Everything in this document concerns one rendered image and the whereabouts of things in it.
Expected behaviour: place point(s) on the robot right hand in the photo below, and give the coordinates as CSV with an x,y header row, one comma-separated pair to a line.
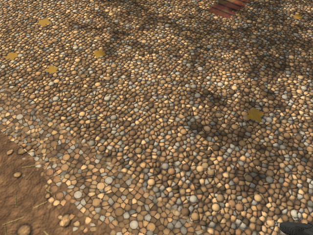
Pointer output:
x,y
297,228

